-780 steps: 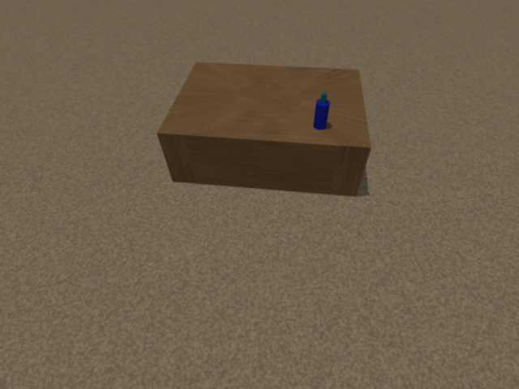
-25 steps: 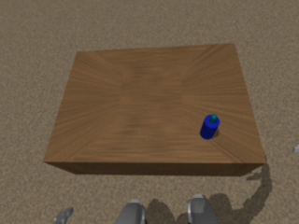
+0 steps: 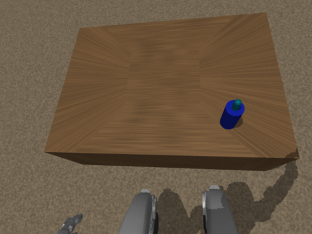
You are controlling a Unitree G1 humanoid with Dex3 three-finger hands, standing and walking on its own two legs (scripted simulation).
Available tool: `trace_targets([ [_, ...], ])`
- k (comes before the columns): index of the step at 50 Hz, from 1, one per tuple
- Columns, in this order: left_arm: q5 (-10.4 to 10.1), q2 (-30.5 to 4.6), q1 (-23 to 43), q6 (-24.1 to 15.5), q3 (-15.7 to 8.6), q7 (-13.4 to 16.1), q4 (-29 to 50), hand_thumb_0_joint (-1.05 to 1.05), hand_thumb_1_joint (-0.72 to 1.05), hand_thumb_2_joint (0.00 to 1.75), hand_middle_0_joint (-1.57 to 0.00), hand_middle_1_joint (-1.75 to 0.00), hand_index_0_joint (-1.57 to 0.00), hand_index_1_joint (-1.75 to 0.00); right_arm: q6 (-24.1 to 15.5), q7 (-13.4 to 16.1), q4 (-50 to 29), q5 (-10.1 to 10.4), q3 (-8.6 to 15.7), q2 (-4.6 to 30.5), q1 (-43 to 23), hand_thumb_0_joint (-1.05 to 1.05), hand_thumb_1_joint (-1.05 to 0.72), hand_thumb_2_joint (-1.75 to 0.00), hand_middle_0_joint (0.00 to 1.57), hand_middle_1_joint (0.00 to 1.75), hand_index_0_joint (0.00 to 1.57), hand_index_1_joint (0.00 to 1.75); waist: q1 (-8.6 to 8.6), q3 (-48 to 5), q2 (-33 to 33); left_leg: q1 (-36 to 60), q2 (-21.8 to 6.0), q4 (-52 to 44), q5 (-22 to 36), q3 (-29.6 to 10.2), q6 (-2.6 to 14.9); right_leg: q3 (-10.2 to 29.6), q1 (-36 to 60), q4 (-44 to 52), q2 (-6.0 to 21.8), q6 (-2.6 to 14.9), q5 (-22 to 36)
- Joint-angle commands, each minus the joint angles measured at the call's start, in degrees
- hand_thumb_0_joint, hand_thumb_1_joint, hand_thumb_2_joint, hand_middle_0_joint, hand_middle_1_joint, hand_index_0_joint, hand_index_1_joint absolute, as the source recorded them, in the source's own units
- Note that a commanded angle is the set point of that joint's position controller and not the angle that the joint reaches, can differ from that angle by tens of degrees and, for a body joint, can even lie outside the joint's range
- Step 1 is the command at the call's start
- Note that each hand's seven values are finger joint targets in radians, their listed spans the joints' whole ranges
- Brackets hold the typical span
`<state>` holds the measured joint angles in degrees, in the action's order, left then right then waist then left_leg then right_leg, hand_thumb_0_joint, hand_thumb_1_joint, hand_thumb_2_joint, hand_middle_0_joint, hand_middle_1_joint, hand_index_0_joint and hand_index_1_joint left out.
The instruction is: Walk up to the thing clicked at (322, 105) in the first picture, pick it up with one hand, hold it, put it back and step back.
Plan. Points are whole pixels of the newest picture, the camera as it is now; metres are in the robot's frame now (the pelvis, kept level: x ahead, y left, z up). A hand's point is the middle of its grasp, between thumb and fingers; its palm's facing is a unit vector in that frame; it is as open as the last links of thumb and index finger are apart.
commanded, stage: approach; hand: right
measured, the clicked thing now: (232, 112) +0.49 -0.20 -0.21
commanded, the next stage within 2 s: close in in 0.30 s
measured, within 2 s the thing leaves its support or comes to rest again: neither
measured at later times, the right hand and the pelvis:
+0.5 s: hand (257, 123) +0.45 -0.28 -0.23, palm faces +0.09 +1.00 -0.04, open 17.0 cm; pelvis -0.06 +0.00 -0.23, yaw +5 degrees
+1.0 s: hand (235, 117) +0.48 -0.21 -0.22, palm faces +0.13 +0.99 -0.02, open 16.4 cm; pelvis -0.05 +0.01 -0.24, yaw +4 degrees
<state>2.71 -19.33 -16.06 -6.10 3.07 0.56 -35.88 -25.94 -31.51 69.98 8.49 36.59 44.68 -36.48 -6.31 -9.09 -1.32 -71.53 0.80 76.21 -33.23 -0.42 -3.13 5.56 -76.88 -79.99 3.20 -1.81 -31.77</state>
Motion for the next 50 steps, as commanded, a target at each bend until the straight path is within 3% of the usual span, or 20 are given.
trace_targets([
  [1, 0.42, -9.45, -3.73, -2.12, -2.79, 0.28, 4.45, 0.0, 0.9, 0.91, -0.18, -0.3, -0.18, -0.3, -10.03, -2.22, -11.18, 4.58, 3.23, 11.85, -13.14, 0.0, 0.57, -0.02, 0.06, 0.04, 0.06, 0.04, 0.44, -29.0, 12.34, -7.25, 1.3, 5.73, 13.69, 3.51, 4.35, -0.58, 16.77, -4.83, -0.24, 2.78, 21.01],
  [6, 1.26, -11.11, -2.71, -0.81, -2.59, 0.41, 3.56, 0.0, 0.92, 0.9, -0.18, -0.29, -0.18, -0.29, -12.17, -2.51, -13.22, 5.13, 8.12, 18.08, -20.54, 0.0, 0.51, 0.0, 0.09, 0.02, 0.08, 0.02, 1.39, -32.8, 15.69, -14.52, 1.01, 15.36, 13.42, 4.01, 4.1, 0.72, 10.47, -12.82, 0.09, 1.98, 20.09],
  [11, 3.31, -11.76, -2.81, 0.7, -3.22, -0.27, 1.69, 0.0, 0.93, 0.9, -0.18, -0.29, -0.18, -0.29, -11.5, -0.96, -15.99, 0.82, 9.74, 24.08, -30.68, 0.0, 0.44, 0.0, 0.1, 0.02, 0.08, 0.02, 0.54, -39.32, 20.41, -20.95, 1.4, 23.29, 12.5, 4.19, 4.1, 0.12, 7.14, -21.06, 0.55, 1.73, 19.14],
  [16, 3.78, -12.12, -2.71, 2.48, -3.19, -1.48, 1.63, 0.0, 0.93, 0.9, -0.18, -0.3, -0.19, -0.29, -7.21, 1.75, -16.49, -2.47, 4.65, 19.86, -35.87, 0.0, 0.41, 0.0, 0.1, 0.02, 0.07, 0.02, -1.61, -45.98, 22.69, -25.33, 1.83, 28.42, 9.27, 5.47, 4.57, 0.49, 6.1, -25.53, 0.51, 1.53, 15.11],
  [19, 3.49, -11.12, -2.23, 3.1, -2.92, -2.19, 0.99, 0.0, 0.93, 0.9, -0.19, -0.3, -0.19, -0.29, -5.09, 3.95, -11.87, -2.7, 1.32, 13.17, -33.16, 0.0, 0.39, 0.0, 0.1, 0.02, 0.07, 0.02, -3.05, -37.28, 17.5, -28.95, 2.19, 30.41, 4.2, 6.8, 4.54, 0.08, -7.35, -28.03, -0.02, 2.12, 4.73],
  [20, 3.37, -11.34, -1.97, 3.24, -2.72, -2.38, 1.25, 0.0, 0.93, 0.9, -0.19, -0.3, -0.19, -0.29, -5.24, 4.78, -13.15, -2.86, 1.63, 13.8, -32.14, 0.0, 0.37, 0.0, 0.11, 0.02, 0.08, 0.02, -2.44, -37.34, 16.43, -28.92, 2.36, 30.84, 2.67, 6.99, 4.54, -0.25, -9.6, -28.64, -0.26, 2.36, 2.17],
  [22, 3.22, -12.62, -2.16, 3.93, -3.13, -2.44, 1.2, 0.0, 0.91, 0.89, -0.19, -0.3, -0.2, -0.29, -5.77, 6.56, -19.85, -3.8, 4.55, 20.27, -33.08, 0.0, 0.38, 0.0, 0.1, 0.01, 0.08, 0.01, -0.72, -40.86, 16.6, -27.36, 2.45, 31.8, 1.49, 6.88, 4.51, -1.18, -11.08, -29.95, -0.65, 2.59, 0.37],
  [24, 3.11, -11.19, -0.66, 4.27, -2.82, -3.05, 1.58, 0.0, 0.91, 0.89, -0.19, -0.3, -0.2, -0.29, -5.26, 7.4, -16.68, -2.95, 0.73, 12.44, -30.74, 0.0, 0.36, 0.0, 0.1, 0.01, 0.08, 0.01, -1.05, -36.23, 15.54, -30.67, 2.58, 33.26, -1.45, 7.49, 4.73, -1.33, -15.7, -30.5, -0.87, 2.65, -2.8],
  [26, 2.69, -11.85, -0.93, 4.52, -3.41, -2.91, 1.33, 0.0, 0.92, 0.88, -0.19, -0.3, -0.2, -0.29, -6.04, 9.19, -23.41, -1.93, 2.0, 14.21, -34.0, 0.0, 0.36, 0.0, 0.1, 0.01, 0.07, 0.01, -0.41, -37.24, 15.88, -31.88, 2.74, 33.55, -2.79, 7.63, 4.94, -1.52, -15.91, -31.13, -0.91, 2.76, -4.65],
  [27, 2.54, -12.06, -0.99, 4.7, -3.61, -2.78, 1.46, 0.0, 0.91, 0.89, -0.19, -0.3, -0.2, -0.29, -6.13, 10.25, -26.42, -1.74, 2.42, 15.47, -34.98, 0.0, 0.34, 0.0, 0.1, 0.01, 0.08, 0.01, -0.03, -39.61, 17.22, -30.88, 2.66, 33.97, -2.46, 7.5, 5.03, -1.79, -14.69, -30.99, -1.03, 2.66, -4.4],
  [30, 2.42, -10.74, -1.25, 5.29, -4.04, -2.93, 1.11, 0.0, 0.91, 0.89, -0.18, -0.3, -0.2, -0.29, -4.99, 13.04, -26.13, -1.27, -0.81, 8.87, -32.98, 0.0, 0.31, 0.0, 0.1, 0.01, 0.07, 0.01, -0.36, -39.13, 15.46, -30.59, 2.9, 33.95, -1.23, 6.92, 4.87, -2.46, -16.22, -32.19, -0.91, 2.86, -3.64],
  [34, 2.15, -11.04, -2.61, 6.32, -5.11, -2.4, 0.92, 0.0, 0.91, 0.9, -0.18, -0.3, -0.19, -0.29, -4.14, 16.34, -31.5, -3.28, -2.52, 8.91, -35.13, 0.0, 0.29, 0.0, 0.11, 0.01, 0.07, 0.01, -0.39, -41.47, 17.95, -30.29, 2.92, 34.74, 0.51, 6.76, 5.16, -2.36, -13.84, -30.9, -0.86, 2.42, -1.97],
  [38, 2.03, -9.32, -2.76, 6.81, -4.88, -2.28, -0.67, 0.0, 0.92, 0.9, -0.19, -0.3, -0.19, -0.3, -2.74, 17.93, -23.67, -3.16, -6.55, -0.36, -31.09, 0.0, 0.3, 0.0, 0.1, 0.01, 0.07, 0.01, -2.49, -31.36, 12.85, -33.27, 3.02, 33.74, -1.23, 6.84, 5.0, -2.05, -19.94, -31.06, -0.92, 2.96, -4.49],
  [39, 2.07, -9.52, -2.8, 6.86, -4.92, -2.23, -0.78, 0.0, 0.92, 0.89, -0.19, -0.3, -0.2, -0.3, -2.76, 18.32, -22.98, -3.06, -5.5, 0.26, -30.68, 0.0, 0.31, 0.0, 0.1, 0.01, 0.07, 0.01, -2.19, -30.65, 11.78, -33.54, 3.04, 33.62, -1.23, 6.74, 4.9, -2.03, -20.53, -31.53, -0.93, 3.11, -4.44],
  [40, 2.0, -9.37, -2.44, 7.07, -4.43, -2.34, 0.08, 0.0, 0.91, 0.9, -0.19, -0.3, -0.2, -0.3, -3.28, 18.92, -27.48, -3.16, -2.59, 5.0, -32.15, 0.0, 0.32, 0.0, 0.1, 0.01, 0.07, 0.01, -0.78, -32.16, 13.59, -32.39, 2.96, 34.02, -0.57, 6.4, 5.09, -2.12, -20.44, -31.32, -1.08, 3.12, -3.65],
  [41, 1.87, -9.77, -2.27, 7.42, -4.67, -2.32, -0.04, 0.0, 0.92, 0.89, -0.19, -0.3, -0.2, -0.29, -2.98, 19.11, -26.28, -3.63, -2.93, 4.66, -31.51, 0.0, 0.3, 0.0, 0.1, 0.01, 0.07, 0.01, -0.96, -32.44, 13.84, -32.87, 2.87, 34.29, 0.18, 6.51, 5.11, -2.08, -18.8, -31.3, -1.05, 3.0, -2.6],
  [43, 2.17, -8.9, -2.27, 7.73, -4.73, -2.7, 0.68, 0.0, 0.91, 0.89, -0.19, -0.3, -0.2, -0.3, -2.51, 19.11, -21.77, -3.32, -5.15, -1.28, -28.28, 0.0, 0.28, 0.0, 0.11, 0.01, 0.08, 0.01, -2.13, -31.39, 10.24, -30.7, 2.98, 34.01, 2.15, 6.32, 4.84, -2.01, -20.89, -32.14, -0.96, 3.34, -0.94],
  [45, 1.95, -8.66, -2.5, 8.12, -4.67, -2.65, 1.09, 0.0, 0.91, 0.89, -0.19, -0.3, -0.2, -0.3, -3.02, 19.37, -24.13, -3.29, -3.16, 0.99, -29.01, 0.0, 0.27, -0.01, 0.11, 0.01, 0.07, 0.01, -1.54, -33.63, 9.19, -28.76, 2.85, 34.14, 4.91, 6.13, 4.67, -2.09, -20.51, -32.48, -0.88, 3.42, 1.81],
  [48, 2.13, -8.84, -2.58, 8.53, -5.11, -2.9, 1.35, 0.0, 0.91, 0.89, -0.19, -0.3, -0.2, -0.3, -3.05, 19.08, -24.33, -3.47, -5.15, -1.64, -29.61, 0.0, 0.25, -0.01, 0.11, 0.01, 0.08, 0.01, -2.68, -34.76, 9.84, -28.53, 2.83, 34.55, 6.37, 6.22, 4.68, -1.82, -19.39, -32.61, -0.76, 3.33, 3.47],
  [50, 2.2, -8.93, -3.03, 8.83, -5.39, -2.9, 1.34, 0.0, 0.92, 0.89, -0.19, -0.31, -0.2, -0.3, -3.53, 19.28, -26.94, -3.67, -4.05, 0.24, -30.36, 0.0, 0.24, -0.01, 0.11, 0.01, 0.08, 0.01, -1.93, -37.64, 9.98, -26.42, 2.74, 34.62, 8.45, 5.89, 4.55, -2.07, -18.14, -33.27, -0.65, 3.34, 5.53],
])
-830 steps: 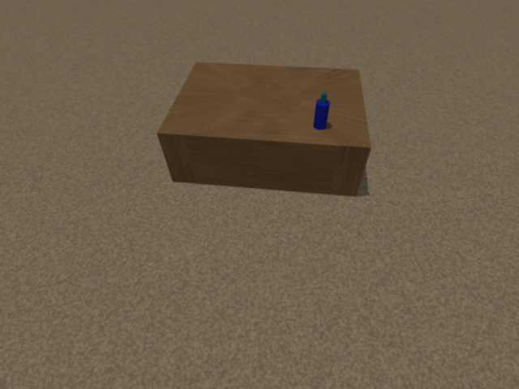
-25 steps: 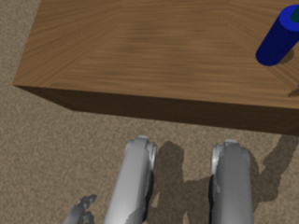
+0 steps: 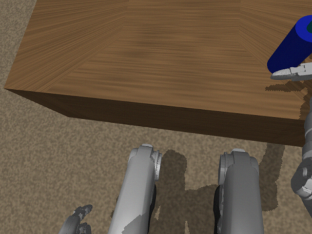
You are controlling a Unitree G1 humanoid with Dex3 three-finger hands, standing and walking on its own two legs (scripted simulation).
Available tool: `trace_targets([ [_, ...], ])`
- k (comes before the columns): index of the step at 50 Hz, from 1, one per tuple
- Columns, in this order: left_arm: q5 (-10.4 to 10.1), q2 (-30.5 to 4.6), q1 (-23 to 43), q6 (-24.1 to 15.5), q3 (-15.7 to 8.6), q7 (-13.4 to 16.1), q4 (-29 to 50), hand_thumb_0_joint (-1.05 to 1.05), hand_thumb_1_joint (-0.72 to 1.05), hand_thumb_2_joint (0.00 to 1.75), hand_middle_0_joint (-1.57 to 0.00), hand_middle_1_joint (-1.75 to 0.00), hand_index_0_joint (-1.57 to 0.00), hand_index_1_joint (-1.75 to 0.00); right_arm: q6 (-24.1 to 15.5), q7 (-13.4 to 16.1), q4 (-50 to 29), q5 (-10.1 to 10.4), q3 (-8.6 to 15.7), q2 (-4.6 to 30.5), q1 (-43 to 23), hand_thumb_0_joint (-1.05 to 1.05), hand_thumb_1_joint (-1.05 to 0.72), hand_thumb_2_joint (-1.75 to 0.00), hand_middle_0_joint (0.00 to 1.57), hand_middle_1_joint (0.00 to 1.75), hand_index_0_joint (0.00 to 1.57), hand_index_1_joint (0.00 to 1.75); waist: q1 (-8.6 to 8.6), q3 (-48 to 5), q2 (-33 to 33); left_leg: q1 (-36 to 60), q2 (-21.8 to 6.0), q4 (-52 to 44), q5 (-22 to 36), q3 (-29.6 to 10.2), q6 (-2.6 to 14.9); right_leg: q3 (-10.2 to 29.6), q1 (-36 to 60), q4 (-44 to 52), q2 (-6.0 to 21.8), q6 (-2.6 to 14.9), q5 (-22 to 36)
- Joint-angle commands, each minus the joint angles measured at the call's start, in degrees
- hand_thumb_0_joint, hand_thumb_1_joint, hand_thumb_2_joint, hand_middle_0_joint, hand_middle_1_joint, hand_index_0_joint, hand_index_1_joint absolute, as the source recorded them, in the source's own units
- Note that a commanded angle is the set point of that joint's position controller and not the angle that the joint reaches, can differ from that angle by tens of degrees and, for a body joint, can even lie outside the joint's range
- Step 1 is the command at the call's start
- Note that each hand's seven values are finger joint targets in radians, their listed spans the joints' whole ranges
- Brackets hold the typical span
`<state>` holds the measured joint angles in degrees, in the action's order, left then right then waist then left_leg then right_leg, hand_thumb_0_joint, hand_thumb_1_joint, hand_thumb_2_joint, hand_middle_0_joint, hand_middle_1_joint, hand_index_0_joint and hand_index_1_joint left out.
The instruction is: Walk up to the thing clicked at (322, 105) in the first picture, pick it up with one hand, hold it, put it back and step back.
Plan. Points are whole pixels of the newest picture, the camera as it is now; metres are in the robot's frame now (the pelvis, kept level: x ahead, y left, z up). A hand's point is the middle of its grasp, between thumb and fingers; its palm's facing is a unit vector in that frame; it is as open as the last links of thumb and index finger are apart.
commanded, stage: rest palm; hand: right
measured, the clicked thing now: (300, 42) +0.53 -0.25 +0.02
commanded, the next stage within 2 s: close in 0.16 s
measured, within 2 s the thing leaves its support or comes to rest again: leaves its support in 1.50 s
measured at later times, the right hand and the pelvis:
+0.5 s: hand (294, 47) +0.52 -0.24 +0.01, palm faces +0.20 +0.98 -0.03, open 15.6 cm; pelvis +0.00 +0.01 -0.01, yaw +0 degrees
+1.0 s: hand (292, 42) +0.53 -0.24 +0.01, palm faces +0.20 +0.98 -0.04, open 9.3 cm; pelvis -0.01 +0.01 -0.01, yaw +0 degrees
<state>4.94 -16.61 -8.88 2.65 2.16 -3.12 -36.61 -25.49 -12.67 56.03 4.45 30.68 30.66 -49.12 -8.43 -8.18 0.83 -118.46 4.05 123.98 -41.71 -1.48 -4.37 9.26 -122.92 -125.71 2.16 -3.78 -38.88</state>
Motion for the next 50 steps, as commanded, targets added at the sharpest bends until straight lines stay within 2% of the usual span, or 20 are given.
trace_targets([
  [1, -0.09, -11.74, -9.87, 0.26, -4.69, 0.86, 2.32, 0.0, 0.91, 0.89, -0.19, -0.3, -0.2, -0.3, -4.32, 0.71, -16.15, 0.37, 2.04, 15.56, -20.61, 0.0, 0.24, -0.02, 0.11, 0.02, 0.07, 0.02, 0.53, -40.43, 9.16, 20.67, -0.6, -13.23, 16.46, 6.61, 5.88, -6.01, 28.44, 12.52, 0.34, 5.3, 12.13],
  [5, 0.24, -11.45, -9.94, 0.43, -4.94, 0.91, 1.24, 0.0, 0.86, 0.93, -0.19, -0.29, -0.18, -0.3, -4.07, 0.69, -15.51, 0.85, 0.16, 12.04, -19.19, 0.0, 0.21, -0.07, 0.1, 0.04, 0.07, 0.04, 0.11, -40.86, 7.87, 22.79, -0.63, -13.25, 19.24, 6.27, 5.43, -6.35, 28.43, 10.76, 0.62, 5.25, 14.45],
  [7, 0.29, -11.75, -10.1, 0.7, -5.15, 1.0, 1.11, 0.0, 0.85, 0.93, -0.19, -0.29, -0.18, -0.3, -4.28, 1.23, -18.81, 0.49, 1.76, 15.0, -20.83, 0.0, 0.2, -0.08, 0.11, 0.04, 0.07, 0.04, 1.22, -42.32, 11.23, 21.81, -0.7, -12.58, 19.15, 6.34, 5.86, -6.29, 30.58, 11.67, 0.56, 4.79, 15.2],
  [8, 0.29, -11.87, -10.16, 0.91, -5.4, 1.03, 0.96, 0.0, 0.86, 0.92, -0.19, -0.29, -0.18, -0.3, -3.99, 1.27, -18.14, 0.13, 1.43, 15.06, -20.25, 0.0, 0.21, -0.07, 0.11, 0.04, 0.07, 0.04, 1.19, -42.72, 11.5, 21.58, -0.58, -12.81, 18.7, 6.31, 5.89, -6.34, 31.2, 11.65, 0.71, 4.75, 14.93],
  [11, 0.41, -10.87, -9.48, 1.2, -5.02, 1.06, 0.64, 0.0, 0.85, 0.93, -0.19, -0.29, -0.18, -0.3, -3.36, 1.26, -16.63, 0.2, -0.17, 12.01, -19.62, 0.0, 0.19, -0.08, 0.11, 0.05, 0.08, 0.05, 0.22, -40.29, 9.24, 22.27, -0.52, -13.14, 18.25, 6.35, 5.7, -6.29, 28.07, 11.48, 0.71, 4.93, 13.63],
  [14, 0.24, -11.18, -9.42, 1.4, -5.2, 1.2, 0.99, 0.0, 0.9, 0.9, -0.2, -0.3, -0.2, -0.3, -3.28, 1.58, -19.15, 0.35, 1.83, 15.33, -20.64, 0.0, 0.26, 0.0, 0.22, 0.04, 0.18, 0.04, 1.25, -41.33, 9.87, 22.75, -0.45, -13.73, 16.87, 6.06, 5.83, -6.64, 27.88, 12.02, 0.64, 4.97, 12.19],
  [17, 0.39, -10.84, -9.65, 1.52, -4.85, 1.3, 0.17, 0.0, 0.89, 0.91, -0.2, -0.3, -0.2, -0.3, -2.57, 1.1, -13.95, 0.25, 0.4, 12.99, -20.23, 0.0, 0.24, -0.01, 0.32, 0.1, 0.28, 0.1, -0.75, -37.77, 7.43, 21.54, -0.27, -13.38, 16.94, 6.55, 5.62, -6.07, 25.59, 11.08, 0.78, 5.15, 12.01],
  [22, 0.43, -11.52, -9.1, 1.54, -4.47, 1.34, 0.43, 0.0, 0.91, 0.9, -0.2, -0.31, -0.2, -0.3, -2.73, 1.06, -13.65, 0.33, 1.83, 16.31, -22.44, 0.0, 0.3, 0.0, 0.37, 0.11, 0.33, 0.11, -0.06, -36.42, 7.55, 20.55, -0.13, -13.44, 14.21, 6.63, 5.75, -6.19, 23.75, 10.91, 0.65, 5.33, 9.36],
  [23, 0.58, -11.37, -9.65, 1.51, -4.39, 1.32, 0.17, 0.0, 0.9, 0.9, -0.2, -0.3, -0.2, -0.3, -2.3, 0.91, -10.19, 0.18, 0.73, 14.29, -20.79, 0.0, 0.31, -0.01, 0.39, 0.14, 0.35, 0.14, -1.13, -35.1, 7.27, 20.9, -0.15, -13.49, 14.82, 6.9, 5.63, -6.11, 23.4, 10.7, 0.64, 5.3, 9.67],
  [25, 0.51, -11.62, -9.45, 1.5, -4.23, 1.29, 0.9, 0.0, 0.9, 0.9, -0.2, -0.3, -0.2, -0.3, -2.58, 1.11, -12.93, 0.27, 2.1, 17.11, -23.57, 0.0, 0.31, -0.01, 0.42, 0.15, 0.38, 0.15, -0.33, -37.69, 7.72, 21.86, -0.13, -13.4, 14.51, 6.56, 5.73, -6.26, 23.66, 10.68, 0.62, 5.38, 9.38],
  [28, 0.69, -12.11, -10.36, 1.62, -4.14, 1.34, 0.77, 0.0, 0.9, 0.9, -0.2, -0.31, -0.2, -0.31, -2.35, 1.03, -12.05, -0.26, 1.43, 17.06, -24.6, 0.0, 0.27, -0.08, 0.49, 0.23, 0.46, 0.23, -1.27, -38.13, 9.27, 21.08, -0.08, -13.05, 14.35, 7.0, 5.79, -6.04, 24.69, 10.8, 0.64, 5.2, 9.37],
  [32, 0.66, -11.55, -10.5, 1.71, -3.33, 1.22, 1.09, 0.0, 0.9, 0.9, -0.2, -0.3, -0.2, -0.3, -1.93, 1.33, -12.54, -0.64, 1.53, 18.38, -25.47, 0.0, 0.26, -0.14, 0.58, 0.31, 0.55, 0.31, -0.89, -39.62, 9.34, 23.07, -0.04, -13.12, 15.92, 6.63, 5.67, -6.23, 24.27, 10.07, 0.67, 5.22, 10.72],
  [34, 0.77, -12.15, -11.32, 1.76, -3.43, 1.31, 0.55, 0.0, 0.89, 0.9, -0.2, -0.31, -0.2, -0.31, -1.56, 1.28, -10.66, -0.96, 1.68, 18.19, -25.32, 0.0, 0.21, -0.19, 0.66, 0.38, 0.63, 0.38, -1.91, -38.2, 8.56, 21.85, 0.11, -13.01, 15.07, 7.2, 5.62, -5.86, 23.82, 9.97, 0.69, 5.2, 10.02],
  [36, 0.68, -12.16, -11.31, 1.81, -3.16, 1.34, 0.99, 0.0, 0.9, 0.9, -0.2, -0.3, -0.2, -0.3, -1.44, 1.57, -12.42, -0.87, 2.07, 19.51, -27.43, 0.0, 0.18, -0.26, 0.76, 0.47, 0.73, 0.47, -1.49, -38.44, 10.08, 21.37, 0.13, -13.26, 13.92, 7.09, 5.8, -6.04, 24.12, 10.41, 0.62, 5.09, 8.93],
  [39, 0.64, -11.81, -10.65, 1.72, -2.94, 1.31, 0.86, 0.0, 0.89, 0.91, -0.2, -0.3, -0.2, -0.3, -0.97, 1.92, -10.56, -0.73, 1.03, 18.08, -26.66, 0.0, 0.12, -0.32, 0.87, 0.56, 0.84, 0.56, -1.59, -35.65, 9.73, 20.69, 0.18, -14.04, 11.25, 7.04, 5.88, -6.13, 21.95, 10.97, 0.51, 5.2, 6.23],
  [40, 0.75, -11.98, -11.5, 1.57, -2.93, 1.24, 0.92, 0.0, 0.88, 0.91, -0.2, -0.3, -0.2, -0.31, -0.93, 1.97, -10.13, -0.94, 1.18, 17.87, -26.19, 0.0, 0.09, -0.35, 0.92, 0.6, 0.89, 0.6, -2.22, -36.27, 9.4, 21.44, 0.13, -13.82, 12.73, 7.3, 5.7, -5.94, 22.45, 10.6, 0.53, 5.19, 7.58],
  [42, 0.66, -11.73, -11.63, 1.57, -2.91, 1.19, 1.48, 0.0, 0.9, 0.91, -0.2, -0.3, -0.2, -0.3, -0.76, 2.15, -11.14, -1.02, 1.09, 17.89, -25.21, 0.0, 0.05, -0.41, 0.97, 0.66, 0.95, 0.66, -1.54, -38.41, 9.59, 23.32, 0.05, -13.6, 15.23, 7.1, 5.65, -6.08, 23.6, 10.4, 0.55, 5.11, 9.94],
  [44, 0.56, -12.22, -11.15, 1.5, -2.95, 1.2, 1.15, 0.0, 0.89, 0.9, -0.2, -0.3, -0.2, -0.3, -0.56, 2.14, -9.66, -1.28, 0.16, 16.67, -25.48, 0.0, -0.03, -0.47, 1.03, 0.71, 1.0, 0.72, -2.32, -35.34, 10.62, 19.24, 0.1, -12.56, 13.38, 7.76, 5.98, -5.45, 23.5, 10.96, 0.53, 4.95, 8.65],
  [46, 0.64, -12.18, -11.74, 1.48, -2.7, 1.23, 0.98, 0.0, 0.9, 0.9, -0.2, -0.3, -0.2, -0.3, -0.88, 2.43, -10.42, -1.09, 1.21, 18.89, -26.22, 0.0, -0.11, -0.54, 1.09, 0.79, 1.07, 0.79, -2.0, -35.8, 9.86, 20.67, 0.16, -13.17, 13.95, 7.61, 5.81, -5.63, 23.06, 10.33, 0.57, 5.09, 8.87],
  [50, 0.39, -12.07, -11.36, 1.37, -2.63, 1.34, 1.5, 0.0, 0.9, 0.9, -0.2, -0.29, -0.19, -0.29, -0.61, 2.7, -11.85, -0.51, 1.73, 18.91, -25.37, 0.0, -0.26, -0.7, 1.18, 0.92, 1.15, 0.92, -1.84, -37.05, 9.02, 22.55, 0.06, -14.3, 14.08, 7.36, 5.6, -5.98, 22.97, 10.61, 0.47, 5.33, 8.64],
])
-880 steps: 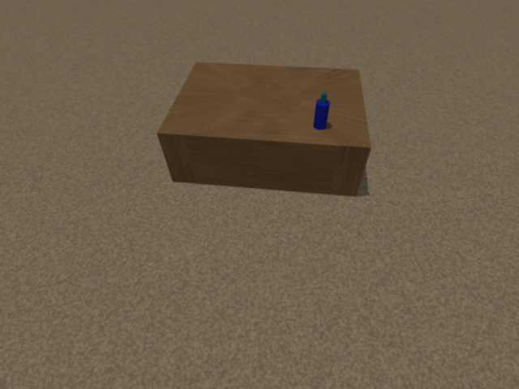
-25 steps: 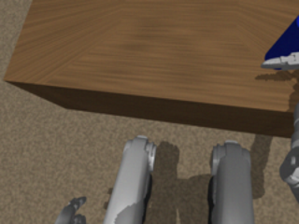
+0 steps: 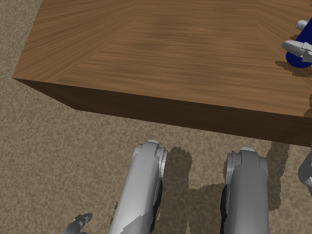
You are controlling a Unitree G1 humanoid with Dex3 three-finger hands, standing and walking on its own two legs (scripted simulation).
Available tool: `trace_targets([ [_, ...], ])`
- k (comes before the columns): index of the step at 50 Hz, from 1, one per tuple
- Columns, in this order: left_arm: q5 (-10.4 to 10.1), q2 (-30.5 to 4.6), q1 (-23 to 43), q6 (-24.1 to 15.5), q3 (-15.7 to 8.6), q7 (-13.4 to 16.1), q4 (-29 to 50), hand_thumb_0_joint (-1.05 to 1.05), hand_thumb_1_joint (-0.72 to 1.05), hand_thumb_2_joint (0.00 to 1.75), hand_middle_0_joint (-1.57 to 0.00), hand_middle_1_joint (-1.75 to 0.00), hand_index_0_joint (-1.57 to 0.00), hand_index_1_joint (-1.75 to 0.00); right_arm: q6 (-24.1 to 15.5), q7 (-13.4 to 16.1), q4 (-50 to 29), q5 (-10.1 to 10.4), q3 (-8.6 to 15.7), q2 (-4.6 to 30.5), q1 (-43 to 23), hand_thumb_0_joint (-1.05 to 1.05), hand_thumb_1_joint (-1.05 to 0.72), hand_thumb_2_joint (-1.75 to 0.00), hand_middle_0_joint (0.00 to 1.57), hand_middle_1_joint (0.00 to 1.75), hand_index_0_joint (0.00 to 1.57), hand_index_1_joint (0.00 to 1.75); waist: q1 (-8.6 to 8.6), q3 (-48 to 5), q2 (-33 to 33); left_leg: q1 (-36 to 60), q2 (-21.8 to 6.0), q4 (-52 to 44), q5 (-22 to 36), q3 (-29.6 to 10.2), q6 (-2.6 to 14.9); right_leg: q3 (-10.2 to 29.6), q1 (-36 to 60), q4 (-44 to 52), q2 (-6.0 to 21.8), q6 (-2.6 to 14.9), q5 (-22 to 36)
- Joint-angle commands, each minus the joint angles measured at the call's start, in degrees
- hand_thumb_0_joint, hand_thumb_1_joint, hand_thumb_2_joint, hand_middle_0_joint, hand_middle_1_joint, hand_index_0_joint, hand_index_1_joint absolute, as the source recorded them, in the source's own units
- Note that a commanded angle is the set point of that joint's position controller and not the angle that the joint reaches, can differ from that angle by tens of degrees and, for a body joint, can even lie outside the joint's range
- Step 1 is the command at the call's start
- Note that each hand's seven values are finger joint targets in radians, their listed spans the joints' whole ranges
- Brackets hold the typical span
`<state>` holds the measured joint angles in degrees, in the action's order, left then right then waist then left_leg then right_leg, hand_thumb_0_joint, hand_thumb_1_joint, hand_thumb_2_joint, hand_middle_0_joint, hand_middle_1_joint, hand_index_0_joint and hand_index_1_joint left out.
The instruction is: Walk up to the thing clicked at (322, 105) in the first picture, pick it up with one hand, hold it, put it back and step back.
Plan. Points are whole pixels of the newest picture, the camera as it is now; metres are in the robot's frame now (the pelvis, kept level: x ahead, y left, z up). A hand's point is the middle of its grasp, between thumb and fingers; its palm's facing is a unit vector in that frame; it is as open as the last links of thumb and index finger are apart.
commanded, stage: close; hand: right
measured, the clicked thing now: out of the picture +0.54 -0.26 +0.04
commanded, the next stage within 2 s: settle in 0.12 s
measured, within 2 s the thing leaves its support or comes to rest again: leaves its support in 0.50 s
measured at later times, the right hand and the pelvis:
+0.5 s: hand out of the picture +0.53 -0.26 +0.03, palm faces +0.23 +0.97 -0.05, open 8.3 cm; pelvis +0.00 -0.01 +0.01, yaw +0 degrees
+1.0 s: hand out of the picture +0.53 -0.27 +0.10, palm faces +0.23 +0.97 -0.03, open 8.3 cm; pelvis +0.01 -0.01 +0.08, yaw -2 degrees
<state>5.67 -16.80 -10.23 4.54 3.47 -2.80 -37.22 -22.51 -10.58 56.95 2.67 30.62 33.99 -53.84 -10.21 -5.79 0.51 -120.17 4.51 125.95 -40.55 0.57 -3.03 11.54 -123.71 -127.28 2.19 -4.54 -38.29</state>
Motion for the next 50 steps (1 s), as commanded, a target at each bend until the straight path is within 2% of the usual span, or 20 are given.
trace_targets([
  [1, -0.44, -11.93, -9.9, -0.54, -4.08, 1.06, 2.17, 0.0, 0.89, 0.9, -0.2, -0.3, -0.19, -0.3, -3.52, 0.66, -13.33, 1.28, 1.77, 15.42, -20.35, 0.0, -0.3, -0.72, 1.2, 0.94, 1.17, 0.94, 0.3, -39.75, 10.15, 23.6, -0.39, -15.95, 12.53, 5.26, 4.41, -8.25, 24.52, 12.56, 0.46, 5.98, 7.94],
  [6, -0.18, -11.65, -9.85, -0.61, -4.09, 1.12, 1.9, 0.0, 0.91, 0.89, -0.2, -0.29, -0.2, -0.29, -3.57, 0.72, -12.87, 0.73, 0.17, 13.29, -18.84, 0.0, -0.44, -0.95, 1.29, 1.13, 1.27, 1.14, -0.48, -38.37, 10.11, 23.07, -0.38, -16.0, 12.79, 5.52, 4.4, -8.11, 24.25, 12.37, 0.53, 5.94, 8.01],
  [11, -0.28, -11.72, -9.41, -0.56, -4.32, 0.93, 2.59, 0.0, 0.92, 0.88, -0.19, -0.29, -0.2, -0.29, -3.61, 1.38, -13.27, 1.12, 0.78, 12.16, -16.45, 0.0, -0.48, -1.05, 1.34, 1.23, 1.32, 1.23, 0.2, -37.9, 10.44, 22.43, -0.46, -15.23, 13.24, 6.0, 4.63, -7.81, 25.0, 13.14, 0.48, 5.7, 8.89],
  [15, -0.34, -11.84, -9.55, -0.05, -4.67, 0.92, 3.09, 0.0, 0.9, 0.89, -0.2, -0.3, -0.21, -0.3, -3.6, 1.92, -16.17, 0.62, 1.35, 13.68, -17.9, 0.0, -0.6, -1.34, 1.4, 1.45, 1.41, 1.45, 0.69, -40.85, 11.91, 23.03, -0.57, -15.18, 13.91, 5.88, 4.77, -7.86, 27.74, 14.13, 0.48, 5.56, 9.87],
  [18, -0.48, -11.49, -9.61, 0.08, -4.86, 1.2, 2.91, 0.0, 0.9, 0.89, -0.2, -0.3, -0.2, -0.3, -3.2, 2.67, -19.34, 0.76, 1.84, 14.87, -19.77, 0.0, -0.67, -1.42, 1.44, 1.51, 1.45, 1.51, 0.9, -43.22, 12.19, 25.15, -0.58, -16.32, 14.33, 5.28, 4.69, -8.34, 28.51, 14.44, 0.52, 5.72, 9.89],
  [22, -0.86, -11.38, -9.2, 0.29, -5.69, 1.67, 2.32, 0.0, 0.91, 0.89, -0.2, -0.3, -0.2, -0.29, -2.36, 3.06, -22.79, 0.87, 0.43, 13.64, -21.04, 0.0, -0.57, -1.36, 1.42, 1.48, 1.44, 1.48, 1.33, -45.16, 14.11, 24.73, -0.71, -17.28, 14.06, 5.05, 5.02, -8.39, 32.72, 16.28, 0.54, 5.37, 10.2],
  [24, -1.03, -12.11, -9.77, 0.02, -6.73, 2.11, 1.61, 0.0, 0.91, 0.89, -0.2, -0.3, -0.2, -0.29, -1.8, 3.21, -23.23, 1.18, -0.17, 13.01, -21.65, 0.0, -0.51, -1.33, 1.42, 1.46, 1.44, 1.47, 0.53, -45.67, 12.75, 26.0, -0.83, -18.79, 13.81, 4.71, 4.85, -8.4, 33.2, 16.64, 0.54, 5.52, 9.61],
  [26, -1.25, -11.24, -9.55, -0.1, -6.55, 2.4, 1.41, 0.0, 0.91, 0.89, -0.19, -0.29, -0.19, -0.29, -1.72, 3.73, -26.14, 1.38, 0.93, 15.0, -22.44, 0.0, -0.51, -1.33, 1.42, 1.47, 1.44, 1.47, 2.03, -46.04, 13.66, 26.87, -0.99, -19.71, 14.07, 4.16, 4.92, -9.05, 34.27, 17.46, 0.5, 5.51, 9.9],
  [27, -1.38, -11.34, -9.58, -0.11, -6.64, 2.66, 1.26, 0.0, 0.92, 0.89, -0.19, -0.3, -0.2, -0.29, -1.58, 3.74, -26.73, 1.41, 0.44, 14.86, -23.12, 0.0, -0.51, -1.33, 1.43, 1.47, 1.45, 1.47, 1.28, -46.27, 13.95, 26.23, -0.99, -19.97, 14.24, 4.34, 4.91, -8.76, 35.84, 17.88, 0.63, 5.43, 10.23],
  [30, -1.76, -11.25, -9.76, -0.39, -7.53, 3.06, 0.59, 0.0, 0.91, 0.9, -0.19, -0.29, -0.19, -0.29, -0.66, 3.69, -22.61, 1.75, -0.76, 12.52, -21.04, 0.0, -0.49, -1.31, 1.41, 1.45, 1.43, 1.45, 0.67, -43.44, 11.23, 27.63, -0.99, -22.54, 12.77, 3.86, 4.81, -8.82, 33.8, 19.36, 0.6, 5.78, 8.17],
  [32, -2.17, -11.21, -9.18, -0.82, -7.53, 3.31, 0.62, 0.0, 0.91, 0.9, -0.2, -0.3, -0.2, -0.3, -0.35, 3.47, -21.72, 1.94, -0.84, 12.27, -20.28, 0.0, -0.48, -1.3, 1.4, 1.44, 1.43, 1.44, 1.17, -41.36, 10.98, 26.54, -1.14, -23.18, 10.34, 3.98, 5.04, -8.64, 33.25, 21.27, 0.43, 5.77, 6.18],
  [36, -2.69, -10.64, -9.63, -1.15, -7.53, 3.34, 1.27, 0.0, 0.91, 0.89, -0.2, -0.3, -0.2, -0.3, 0.19, 3.07, -18.02, 1.99, -0.34, 12.25, -17.18, 0.0, -0.46, -1.3, 1.41, 1.44, 1.43, 1.44, 1.32, -39.62, 7.73, 29.3, -1.24, -25.45, 11.63, 3.58, 4.8, -8.71, 32.59, 22.5, 0.41, 6.2, 7.5],
  [38, -2.97, -10.95, -9.77, -1.38, -7.84, 3.26, 1.25, 0.0, 0.9, 0.89, -0.2, -0.3, -0.2, -0.3, 0.54, 2.2, -14.79, 2.44, -0.67, 10.16, -14.33, 0.0, -0.46, -1.3, 1.4, 1.44, 1.42, 1.44, 1.0, -37.74, 6.78, 29.39, -1.43, -25.92, 12.34, 3.8, 4.75, -8.36, 32.96, 23.64, 0.35, 6.23, 8.31],
  [40, -3.09, -11.37, -9.77, -1.64, -8.17, 3.27, 1.55, 0.0, 0.91, 0.89, -0.2, -0.3, -0.2, -0.3, 0.03, 1.6, -18.29, 2.62, -0.81, 11.27, -17.36, 0.0, -0.45, -1.29, 1.4, 1.44, 1.43, 1.44, 1.27, -39.19, 8.76, 29.36, -1.53, -26.22, 13.07, 3.54, 4.91, -8.23, 35.02, 24.49, 0.42, 6.15, 9.19],
  [41, -3.17, -11.5, -10.06, -1.74, -8.23, 3.19, 1.38, 0.0, 0.91, 0.89, -0.2, -0.3, -0.2, -0.3, 0.12, 1.25, -16.16, 2.63, -0.89, 10.49, -16.33, 0.0, -0.45, -1.29, 1.41, 1.44, 1.43, 1.44, 1.23, -39.25, 8.75, 29.51, -1.63, -26.35, 13.74, 3.66, 4.93, -8.13, 36.37, 24.95, 0.4, 6.07, 10.11],
  [43, -3.17, -11.17, -10.31, -1.71, -8.15, 3.01, 2.28, 0.0, 0.9, 0.89, -0.2, -0.3, -0.2, -0.3, -0.54, 1.41, -20.11, 2.39, 0.18, 13.18, -18.68, 0.0, -0.44, -1.29, 1.41, 1.44, 1.43, 1.44, 2.25, -42.76, 10.0, 31.43, -1.56, -26.91, 15.3, 3.23, 4.96, -8.34, 39.28, 25.33, 0.59, 6.02, 12.09],
  [47, -2.96, -11.37, -10.71, -2.22, -8.63, 3.18, 1.83, 0.0, 0.9, 0.89, -0.2, -0.3, -0.2, -0.3, -1.44, 1.57, -22.15, 3.46, 0.22, 12.03, -20.63, 0.0, -0.43, -1.26, 1.38, 1.41, 1.4, 1.41, 1.81, -44.48, 10.33, 33.17, -1.68, -28.18, 17.71, 2.89, 4.71, -8.39, 41.77, 25.48, 0.73, 6.02, 14.36],
  [48, -2.96, -11.65, -10.79, -2.31, -8.89, 3.23, 1.6, 0.0, 0.9, 0.89, -0.19, -0.29, -0.19, -0.3, -1.27, 1.6, -20.18, 3.34, -0.25, 11.55, -19.08, 0.0, -0.46, -1.27, 1.39, 1.42, 1.41, 1.42, 1.67, -44.37, 9.96, 34.33, -1.72, -28.67, 18.29, 2.68, 4.58, -8.63, 41.75, 25.6, 0.67, 6.07, 14.59],
  [49, -2.89, -11.38, -10.61, -2.26, -8.8, 3.27, 1.98, 0.0, 0.91, 0.89, -0.19, -0.29, -0.19, -0.29, -1.71, 2.06, -23.32, 3.26, 0.39, 12.87, -20.79, 0.0, -0.44, -1.26, 1.37, 1.41, 1.39, 1.41, 2.14, -44.98, 10.51, 35.23, -1.75, -28.96, 18.67, 2.47, 4.61, -8.71, 41.83, 25.98, 0.65, 6.04, 14.9],
  [50, -2.78, -11.8, -11.16, -2.33, -9.1, 3.23, 1.63, 0.0, 0.91, 0.89, -0.19, -0.29, -0.19, -0.29, -1.42, 2.16, -20.84, 2.77, -0.18, 11.67, -18.86, 0.0, -0.46, -1.27, 1.38, 1.41, 1.39, 1.41, 2.02, -45.4, 10.45, 35.2, -1.8, -28.8, 19.45, 2.67, 4.58, -8.61, 43.46, 26.23, 0.7, 5.85, 16.3],
])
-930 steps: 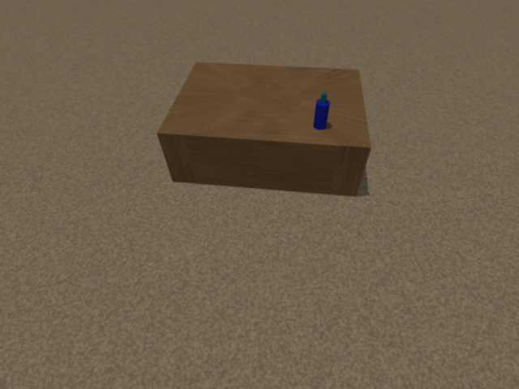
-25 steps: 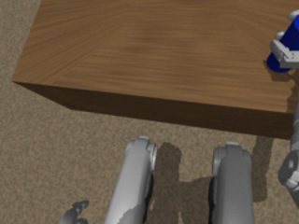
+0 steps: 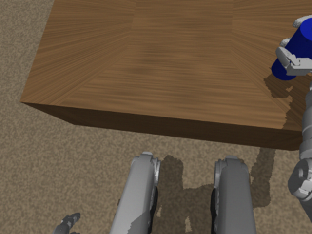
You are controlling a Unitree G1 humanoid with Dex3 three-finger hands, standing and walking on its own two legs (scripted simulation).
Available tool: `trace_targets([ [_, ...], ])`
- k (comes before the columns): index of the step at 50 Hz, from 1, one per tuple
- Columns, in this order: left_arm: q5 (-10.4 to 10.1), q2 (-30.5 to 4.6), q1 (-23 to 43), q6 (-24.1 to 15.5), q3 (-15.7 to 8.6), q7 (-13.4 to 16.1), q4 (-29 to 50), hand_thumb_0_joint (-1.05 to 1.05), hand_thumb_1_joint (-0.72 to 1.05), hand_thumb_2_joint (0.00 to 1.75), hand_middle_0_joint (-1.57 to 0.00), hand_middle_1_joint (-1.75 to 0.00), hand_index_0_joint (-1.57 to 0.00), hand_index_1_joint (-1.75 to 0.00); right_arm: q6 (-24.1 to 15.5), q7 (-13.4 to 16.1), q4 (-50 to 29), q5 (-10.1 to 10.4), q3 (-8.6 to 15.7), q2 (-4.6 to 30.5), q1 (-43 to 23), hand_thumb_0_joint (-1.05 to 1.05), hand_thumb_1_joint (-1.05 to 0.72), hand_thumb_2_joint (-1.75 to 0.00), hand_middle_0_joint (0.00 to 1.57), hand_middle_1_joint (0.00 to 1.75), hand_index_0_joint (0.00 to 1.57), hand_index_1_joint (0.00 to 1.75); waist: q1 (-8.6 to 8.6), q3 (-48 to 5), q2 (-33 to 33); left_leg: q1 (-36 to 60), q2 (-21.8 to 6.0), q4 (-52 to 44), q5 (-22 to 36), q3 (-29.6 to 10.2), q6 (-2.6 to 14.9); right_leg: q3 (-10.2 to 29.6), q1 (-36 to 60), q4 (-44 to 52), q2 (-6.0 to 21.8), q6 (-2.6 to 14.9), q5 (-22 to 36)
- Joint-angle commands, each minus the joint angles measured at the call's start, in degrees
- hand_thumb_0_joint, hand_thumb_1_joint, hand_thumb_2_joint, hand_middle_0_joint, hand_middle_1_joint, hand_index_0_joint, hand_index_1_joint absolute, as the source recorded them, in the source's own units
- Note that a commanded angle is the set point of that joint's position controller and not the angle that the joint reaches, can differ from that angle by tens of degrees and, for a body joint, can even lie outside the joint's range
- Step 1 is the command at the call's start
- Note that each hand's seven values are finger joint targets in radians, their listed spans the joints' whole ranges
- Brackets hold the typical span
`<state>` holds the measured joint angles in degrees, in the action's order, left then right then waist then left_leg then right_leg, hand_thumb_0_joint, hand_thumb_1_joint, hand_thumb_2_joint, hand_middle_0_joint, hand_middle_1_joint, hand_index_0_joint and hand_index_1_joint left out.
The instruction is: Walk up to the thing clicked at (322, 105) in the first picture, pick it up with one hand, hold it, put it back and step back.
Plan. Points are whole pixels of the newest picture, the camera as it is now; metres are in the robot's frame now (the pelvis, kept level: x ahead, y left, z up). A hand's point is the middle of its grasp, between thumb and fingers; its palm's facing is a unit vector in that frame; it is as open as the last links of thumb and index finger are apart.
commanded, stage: settle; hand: right
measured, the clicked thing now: (305, 44) +0.52 -0.26 +0.03
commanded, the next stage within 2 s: lift in 0.64 s
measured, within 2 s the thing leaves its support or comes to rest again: neither
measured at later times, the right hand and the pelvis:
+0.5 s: hand (305, 42) +0.52 -0.25 +0.04, palm faces +0.21 +0.98 -0.02, open 8.3 cm; pelvis +0.01 +0.00 +0.03, yaw +0 degrees
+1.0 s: hand out of the picture +0.50 -0.24 +0.07, palm faces +0.21 +0.98 -0.03, open 8.4 cm; pelvis +0.01 +0.00 +0.05, yaw -1 degrees
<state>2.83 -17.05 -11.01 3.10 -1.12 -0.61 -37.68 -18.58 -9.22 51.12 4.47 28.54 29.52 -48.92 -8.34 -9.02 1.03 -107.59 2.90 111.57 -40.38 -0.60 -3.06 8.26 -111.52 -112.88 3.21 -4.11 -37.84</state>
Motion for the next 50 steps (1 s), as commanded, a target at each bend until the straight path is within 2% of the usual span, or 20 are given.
trace_targets([
  [1, 0.15, -11.15, -9.97, -0.79, -4.35, 0.97, 2.21, 0.0, 0.91, 0.89, -0.19, -0.29, -0.19, -0.29, -5.72, 1.17, -17.34, 0.99, 2.22, 16.94, -25.0, 0.0, -0.44, -1.26, 1.37, 1.4, 1.39, 1.41, 0.74, -42.46, 11.04, 23.12, -0.14, -14.46, 20.01, 3.54, 4.72, -5.4, 31.44, 11.96, -0.3, 5.42, 16.66],
  [7, 0.22, -11.43, -9.69, -0.55, -4.51, 0.87, 1.64, 0.0, 0.9, 0.89, -0.19, -0.3, -0.19, -0.3, -5.54, 1.64, -12.24, 0.25, 1.11, 14.02, -21.81, 0.0, -0.46, -1.27, 1.38, 1.41, 1.4, 1.41, 0.2, -38.74, 11.85, 19.73, -0.23, -15.52, 17.79, 4.26, 5.12, -4.72, 34.24, 14.73, -0.37, 4.9, 16.03],
  [10, 0.13, -10.19, -9.43, -0.33, -3.63, 0.68, 2.55, 0.0, 0.9, 0.89, -0.19, -0.3, -0.2, -0.29, -5.8, 1.72, -13.94, 0.03, 1.98, 15.5, -22.78, 0.0, -0.43, -1.26, 1.37, 1.41, 1.39, 1.41, 0.58, -39.91, 10.5, 22.05, -0.21, -16.29, 19.03, 3.99, 4.98, -4.84, 33.94, 14.91, -0.32, 5.2, 16.72],
  [12, 0.04, -11.08, -9.48, -0.53, -4.43, 0.74, 2.51, 0.0, 0.9, 0.89, -0.19, -0.3, -0.19, -0.3, -5.18, 1.0, -8.95, 0.6, 0.64, 12.44, -19.52, 0.0, -0.43, -1.27, 1.38, 1.42, 1.4, 1.42, -0.82, -38.03, 7.45, 23.59, -0.24, -17.5, 18.86, 3.98, 4.66, -4.83, 31.17, 14.89, -0.51, 5.57, 15.22],
  [13, -0.04, -10.12, -9.58, -0.53, -3.83, 0.7, 2.97, 0.0, 0.91, 0.89, -0.19, -0.3, -0.19, -0.29, -5.96, 1.27, -14.24, 0.79, 2.5, 15.41, -22.23, 0.0, -0.42, -1.29, 1.36, 1.42, 1.38, 1.42, 0.16, -39.67, 7.43, 25.36, -0.26, -17.72, 19.96, 3.6, 4.51, -5.14, 30.79, 14.53, -0.38, 5.81, 15.64],
  [14, -0.19, -10.42, -9.6, -0.55, -4.04, 0.72, 2.93, 0.0, 0.9, 0.89, -0.19, -0.29, -0.19, -0.29, -5.69, 1.11, -12.46, 0.54, 2.4, 15.52, -21.71, 0.0, -0.43, -1.29, 1.37, 1.42, 1.39, 1.43, -0.23, -40.18, 6.75, 26.09, -0.27, -18.36, 19.22, 3.48, 4.42, -5.27, 30.73, 14.9, -0.52, 5.86, 14.86],
  [17, -0.04, -10.84, -9.3, -0.79, -4.43, 0.72, 2.67, 0.0, 0.91, 0.89, -0.19, -0.3, -0.19, -0.3, -5.6, 0.39, -10.13, 1.18, 0.47, 11.55, -19.14, 0.0, -0.45, -1.3, 1.36, 1.43, 1.38, 1.43, -0.57, -37.86, 7.24, 24.68, -0.31, -18.32, 19.43, 3.79, 4.56, -5.04, 31.57, 15.44, -0.53, 5.71, 15.42],
  [19, -0.18, -10.51, -9.63, -0.85, -4.26, 0.73, 3.19, 0.0, 0.9, 0.89, -0.19, -0.3, -0.19, -0.29, -6.44, 0.93, -14.76, 0.76, 1.84, 14.99, -23.14, 0.0, -0.44, -1.3, 1.35, 1.42, 1.37, 1.43, 0.14, -40.62, 8.39, 25.07, -0.3, -18.75, 18.87, 3.54, 4.66, -5.09, 33.51, 15.95, -0.51, 5.74, 15.28],
  [22, 0.1, -10.61, -9.36, -1.0, -4.28, 0.7, 3.23, 0.0, 0.9, 0.89, -0.19, -0.3, -0.19, -0.29, -6.61, 1.14, -12.61, 1.19, 1.5, 12.87, -20.14, 0.0, -0.44, -1.31, 1.35, 1.43, 1.37, 1.43, 0.17, -40.16, 8.08, 25.04, -0.26, -18.39, 19.8, 3.87, 4.65, -4.84, 34.21, 16.04, -0.46, 5.53, 16.76],
  [25, 0.16, -10.72, -9.23, -1.0, -4.27, 0.69, 3.48, 0.0, 0.91, 0.89, -0.19, -0.3, -0.19, -0.29, -7.54, 2.0, -17.94, 0.78, 2.06, 15.3, -24.13, 0.0, -0.46, -1.32, 1.34, 1.44, 1.37, 1.44, 1.06, -41.62, 11.59, 22.77, -0.25, -18.3, 18.29, 4.12, 5.16, -4.41, 38.06, 17.68, -0.4, 5.08, 17.07],
  [31, 0.25, -10.19, -8.94, -1.27, -4.21, 0.83, 2.89, 0.0, 0.91, 0.89, -0.19, -0.3, -0.19, -0.29, -7.32, 2.01, -12.12, 0.51, -0.7, 10.67, -20.06, 0.0, -0.47, -1.35, 1.35, 1.46, 1.37, 1.46, -0.02, -38.86, 9.08, 23.54, -0.3, -19.66, 17.59, 4.09, 4.9, -4.74, 35.87, 18.09, -0.6, 5.32, 14.59],
  [33, 0.36, -10.55, -9.32, -1.32, -4.46, 0.82, 2.83, 0.0, 0.91, 0.88, -0.19, -0.3, -0.19, -0.29, -7.61, 2.08, -13.7, 0.52, -0.16, 11.56, -21.37, 0.0, -0.48, -1.36, 1.36, 1.47, 1.38, 1.47, 0.11, -39.07, 9.67, 23.72, -0.37, -19.59, 17.69, 4.08, 4.99, -4.58, 36.69, 18.44, -0.53, 5.2, 14.9],
  [34, 0.3, -10.54, -8.8, -1.15, -4.48, 0.9, 3.39, 0.0, 0.91, 0.88, -0.19, -0.3, -0.19, -0.29, -8.13, 2.58, -18.63, 0.35, 1.24, 15.2, -24.1, 0.0, -0.45, -1.36, 1.35, 1.47, 1.37, 1.47, 1.38, -40.8, 11.44, 24.53, -0.35, -20.23, 16.67, 3.64, 5.19, -4.93, 37.26, 19.03, -0.56, 5.24, 13.78],
  [35, 0.19, -10.43, -9.08, -1.22, -4.41, 0.9, 3.13, 0.0, 0.91, 0.88, -0.19, -0.29, -0.19, -0.29, -7.53, 2.41, -14.03, 0.29, -0.22, 12.16, -21.78, 0.0, -0.46, -1.36, 1.34, 1.46, 1.37, 1.46, 0.25, -39.65, 9.83, 24.96, -0.51, -20.54, 17.12, 3.87, 4.93, -4.87, 37.32, 18.94, -0.61, 5.28, 13.98],
  [38, -0.02, -10.56, -8.58, -1.47, -4.5, 0.81, 2.92, 0.0, 0.93, 0.88, -0.2, -0.31, -0.22, -0.29, -7.5, 2.09, -12.64, 1.14, -0.46, 10.07, -19.64, 0.0, -0.38, -1.3, 1.36, 1.43, 1.37, 1.43, 0.53, -37.21, 8.64, 23.16, -0.51, -20.32, 15.7, 4.26, 5.1, -4.36, 36.18, 19.89, -0.66, 5.12, 12.75],
  [40, 0.09, -10.47, -8.92, -1.45, -4.42, 0.85, 3.65, 0.0, 0.92, 0.88, -0.2, -0.31, -0.22, -0.3, -8.1, 2.59, -16.66, 0.76, 1.72, 14.26, -21.44, 0.0, -0.41, -1.28, 1.36, 1.41, 1.37, 1.41, 1.6, -40.43, 9.48, 25.49, -0.36, -20.96, 16.48, 3.87, 5.12, -4.71, 37.51, 20.12, -0.6, 5.24, 13.66],
  [43, 0.0, -10.17, -8.5, -1.59, -4.47, 0.92, 3.6, 0.0, 0.93, 0.88, -0.2, -0.31, -0.22, -0.3, -7.33, 1.71, -13.42, 1.25, -1.96, 7.95, -17.61, 0.0, -0.41, -1.28, 1.35, 1.41, 1.36, 1.41, 0.48, -39.19, 8.73, 25.64, -0.51, -21.46, 18.0, 4.11, 5.03, -4.71, 38.87, 20.45, -0.67, 5.15, 15.39],
  [46, -0.14, -10.83, -9.09, -1.59, -5.03, 1.09, 3.95, 0.0, 0.92, 0.88, -0.2, -0.31, -0.22, -0.29, -7.96, 2.07, -19.98, 1.13, 0.52, 13.13, -20.15, 0.0, -0.42, -1.29, 1.36, 1.42, 1.37, 1.42, 1.93, -43.98, 9.07, 29.23, -0.41, -22.9, 19.19, 3.55, 4.89, -4.99, 41.64, 21.12, -0.59, 5.29, 16.55],
  [47, -0.11, -10.22, -8.91, -1.65, -4.73, 1.08, 3.97, 0.0, 0.93, 0.88, -0.2, -0.31, -0.21, -0.29, -7.42, 1.86, -16.92, 1.22, -1.09, 10.07, -17.32, 0.0, -0.42, -1.28, 1.36, 1.42, 1.37, 1.42, 1.17, -42.54, 8.31, 30.23, -0.54, -23.05, 20.48, 3.74, 4.7, -5.06, 40.88, 21.16, -0.64, 5.27, 17.52],
  [50, -0.59, -9.47, -8.15, -1.99, -4.23, 1.12, 4.24, 0.0, 0.92, 0.88, -0.2, -0.31, -0.22, -0.3, -6.96, 1.91, -18.47, 2.4, -1.24, 8.05, -15.3, 0.0, -0.42, -1.29, 1.37, 1.42, 1.38, 1.42, 1.87, -41.49, 7.96, 31.12, -0.54, -24.57, 20.96, 3.56, 4.7, -5.35, 42.18, 22.71, -0.91, 5.23, 17.95],
])
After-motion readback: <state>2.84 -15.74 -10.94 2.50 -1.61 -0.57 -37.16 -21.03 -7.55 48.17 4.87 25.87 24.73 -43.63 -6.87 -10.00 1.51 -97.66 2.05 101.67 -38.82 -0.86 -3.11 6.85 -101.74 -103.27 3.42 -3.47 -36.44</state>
